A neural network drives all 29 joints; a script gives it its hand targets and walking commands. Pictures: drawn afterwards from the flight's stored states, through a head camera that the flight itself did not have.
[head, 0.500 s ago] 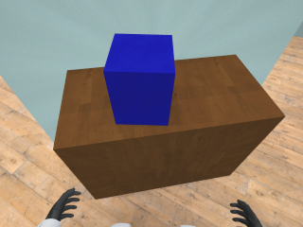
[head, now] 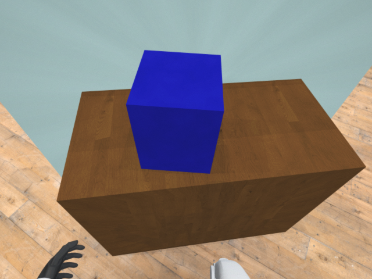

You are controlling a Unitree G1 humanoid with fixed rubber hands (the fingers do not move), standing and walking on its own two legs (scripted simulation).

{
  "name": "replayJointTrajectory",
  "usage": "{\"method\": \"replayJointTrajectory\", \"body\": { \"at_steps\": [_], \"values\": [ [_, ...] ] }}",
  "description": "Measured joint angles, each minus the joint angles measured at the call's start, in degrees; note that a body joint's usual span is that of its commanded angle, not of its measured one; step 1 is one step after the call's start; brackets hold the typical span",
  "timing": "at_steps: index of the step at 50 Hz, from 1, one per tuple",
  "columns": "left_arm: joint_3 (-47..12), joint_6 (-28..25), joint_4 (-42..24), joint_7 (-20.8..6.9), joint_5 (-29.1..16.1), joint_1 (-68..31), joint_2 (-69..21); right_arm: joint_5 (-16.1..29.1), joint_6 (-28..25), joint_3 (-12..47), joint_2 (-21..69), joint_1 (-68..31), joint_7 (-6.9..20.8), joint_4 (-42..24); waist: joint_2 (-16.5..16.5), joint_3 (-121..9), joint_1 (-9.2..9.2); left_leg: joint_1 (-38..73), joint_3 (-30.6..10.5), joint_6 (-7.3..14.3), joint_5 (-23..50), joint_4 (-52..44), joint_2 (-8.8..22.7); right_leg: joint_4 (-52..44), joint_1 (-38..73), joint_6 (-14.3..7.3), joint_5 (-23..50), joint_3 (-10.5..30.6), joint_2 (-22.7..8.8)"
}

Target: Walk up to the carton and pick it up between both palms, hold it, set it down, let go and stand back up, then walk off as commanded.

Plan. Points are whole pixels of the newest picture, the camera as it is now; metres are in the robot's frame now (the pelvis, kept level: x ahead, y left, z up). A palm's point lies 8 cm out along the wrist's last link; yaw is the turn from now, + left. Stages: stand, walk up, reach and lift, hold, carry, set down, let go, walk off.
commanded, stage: walk up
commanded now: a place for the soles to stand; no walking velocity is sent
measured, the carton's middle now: (178, 114) +0.51 +0.03 +0.03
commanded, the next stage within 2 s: none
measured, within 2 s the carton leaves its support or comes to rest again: neither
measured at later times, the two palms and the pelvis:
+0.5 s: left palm out of the picture +0.07 +0.27 -0.10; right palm out of the picture +0.07 -0.33 -0.10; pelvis -0.01 -0.03 -0.01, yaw +7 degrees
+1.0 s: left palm out of the picture +0.04 +0.26 -0.09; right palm out of the picture +0.12 -0.33 -0.11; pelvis +0.00 -0.05 -0.01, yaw +10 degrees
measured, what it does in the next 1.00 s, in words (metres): steps on the spot: right foot, then left foot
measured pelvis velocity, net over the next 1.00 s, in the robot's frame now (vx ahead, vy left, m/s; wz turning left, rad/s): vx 0.00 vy -0.05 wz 0.17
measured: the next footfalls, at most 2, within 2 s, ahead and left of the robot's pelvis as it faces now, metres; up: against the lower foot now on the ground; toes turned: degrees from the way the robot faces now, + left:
right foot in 0.06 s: +0.09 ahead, -0.14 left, +0.00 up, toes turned +9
left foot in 0.38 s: +0.04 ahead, +0.11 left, +0.00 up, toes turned +7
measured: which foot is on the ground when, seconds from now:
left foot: down 0.00-0.10, up 0.12-0.36, down 0.38-1.00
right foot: up 0.00-0.04, down 0.06-1.00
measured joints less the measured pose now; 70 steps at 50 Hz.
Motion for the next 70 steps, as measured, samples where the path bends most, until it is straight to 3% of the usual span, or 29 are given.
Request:
{"method": "replayJointTrajectory", "body": {
  "at_steps": [2,4,8,10,16,19,22,25,27,31,35,38,40,43,46,50,53,67,70],
  "values": [
    [0.0,-0.2,0.0,0.0,0.0,-1.0,0.0,0.0,0.5,0.0,0.0,0.0,-0.1,0.0,-0.3,0.0,-0.35,0.0,0.0,-0.6,-0.6,0.4,0.0,-6.0,0.3,-0.2,2.2,-0.4,-0.2],
    [0.0,-1.3,0.0,0.0,0.0,-1.6,-0.2,0.0,1.2,0.0,-0.1,-0.2,-0.2,0.0,0.1,0.7,-0.35,-0.4,-0.2,-0.8,-1.5,2.9,0.3,-12.3,2.0,-0.4,11.8,-1.0,0.2],
    [0.0,-2.2,0.0,0.0,0.0,-1.7,-1.5,0.0,2.7,0.0,-0.2,-1.2,-1.0,0.0,1.3,1.3,-0.22,-7.3,-0.8,-0.6,-3.7,18.9,0.1,-11.3,3.2,-0.3,9.6,-2.3,0.2],
    [0.0,-1.7,0.0,0.0,0.0,-1.6,-1.7,0.0,2.8,0.0,-0.3,-1.6,-1.0,0.0,1.5,1.3,0.08,-9.6,-0.8,-0.6,-4.1,21.6,0.2,-12.3,3.8,-0.4,9.6,-2.7,0.0],
    [0.0,-0.8,0.0,0.0,0.0,-1.7,-1.7,0.0,3.0,0.0,-0.3,-2.0,-1.0,0.1,1.8,1.3,0.49,-10.8,-0.9,-0.6,-3.0,14.5,0.2,-13.5,3.9,-0.7,10.7,-5.3,-0.5],
    [0.0,0.3,0.1,0.0,0.0,-2.0,-1.3,0.0,2.9,0.0,-0.4,-1.9,-1.0,0.4,1.7,1.4,0.56,-9.2,-0.9,-0.1,2.5,5.0,0.1,-11.5,3.3,-0.7,9.8,-7.7,-1.1],
    [0.0,2.7,0.6,0.1,-0.3,-0.9,-1.1,-0.2,2.6,0.0,-0.4,-2.0,-1.0,0.4,0.7,2.0,0.91,-9.1,-1.0,0.0,4.5,7.2,-0.3,-5.2,2.6,-0.7,1.1,-5.6,-0.5],
    [0.0,3.1,1.8,0.1,-0.6,0.2,-0.8,-0.2,2.7,0.0,-0.4,-2.5,-1.0,0.4,0.3,1.8,1.0,-9.4,-1.1,0.1,4.2,7.1,-0.3,-0.9,2.4,-0.7,-0.7,-1.8,0.6],
    [0.0,2.5,2.4,0.1,-0.6,0.9,-0.6,-0.2,2.7,0.0,-0.4,-3.2,-1.0,0.4,0.2,1.8,1.05,-10.2,-1.0,0.1,4.5,7.0,-0.3,-3.0,3.3,-0.7,-1.6,-0.7,0.6],
    [0.0,0.3,3.5,0.1,-0.5,2.4,-0.8,-0.2,3.9,0.0,-0.3,-4.5,-0.8,0.4,1.5,1.9,1.14,-10.7,-1.6,0.0,4.0,7.7,0.4,-8.3,4.9,0.6,6.0,-1.2,1.3],
    [0.0,-1.1,3.5,0.1,-0.5,3.2,-0.7,-0.2,4.3,0.0,-0.7,-4.7,-0.8,0.4,1.7,1.5,1.46,-11.5,-1.6,0.1,-2.9,11.8,0.4,-9.0,4.9,0.6,5.4,-1.6,0.5],
    [0.0,-1.3,3.5,0.1,-0.5,2.5,-0.7,-0.2,3.9,-0.1,-1.3,-4.7,-0.7,0.5,2.3,1.4,1.13,-10.2,-1.7,0.8,0.7,6.5,0.4,-9.1,4.8,0.9,5.4,-2.8,-0.6],
    [0.0,-0.9,3.6,0.1,-0.5,2.4,-0.5,-0.2,3.3,-0.1,-1.3,-4.8,-0.7,0.6,2.3,1.6,1.25,-9.9,-1.6,0.0,5.1,5.6,0.4,-8.1,4.7,1.1,4.9,-2.8,-0.8],
    [0.0,0.3,3.5,0.1,-0.5,2.4,-0.5,-0.2,3.0,-0.1,-1.3,-4.9,-0.6,0.6,2.3,1.2,1.25,-9.9,-1.7,-0.5,4.4,6.6,0.3,-6.6,4.7,1.1,0.4,-1.5,0.4],
    [0.0,-0.5,3.5,0.1,-0.5,2.5,-0.5,-0.2,3.3,-0.1,-1.3,-5.5,-0.6,0.6,2.3,1.0,1.45,-9.9,-1.7,-0.5,4.1,6.7,0.4,-7.8,4.8,1.1,5.1,-1.1,0.8],
    [0.0,-1.8,3.5,0.1,-0.5,3.0,-0.5,-0.2,3.6,-0.1,-1.4,-6.3,-0.6,0.6,2.4,0.9,1.42,-10.3,-1.7,-0.2,-0.6,8.3,0.4,-7.9,4.8,1.2,4.2,-1.2,0.5],
    [0.0,-1.7,3.5,0.1,-0.5,2.5,-0.5,-0.2,3.2,-0.1,-1.6,-6.2,-0.6,0.7,2.6,0.9,1.3,-10.1,-1.7,-0.4,5.2,6.5,0.4,-7.8,4.8,1.4,4.0,-1.6,0.0],
    [0.0,-1.5,3.6,0.2,-0.5,2.7,-0.4,-0.2,2.5,-0.1,-1.6,-6.9,-0.4,0.8,2.6,0.6,1.42,-10.4,-1.5,-1.1,2.6,7.5,0.3,-8.1,5.0,1.5,3.6,-0.4,0.8],
    [0.0,-0.8,3.5,0.3,-0.5,2.2,-0.3,-0.2,2.1,-0.1,-1.6,-6.9,-0.4,0.8,2.5,0.6,1.42,-10.4,-1.6,-0.6,2.5,7.5,0.3,-6.0,4.9,1.5,-3.6,0.6,1.7]
  ]
}}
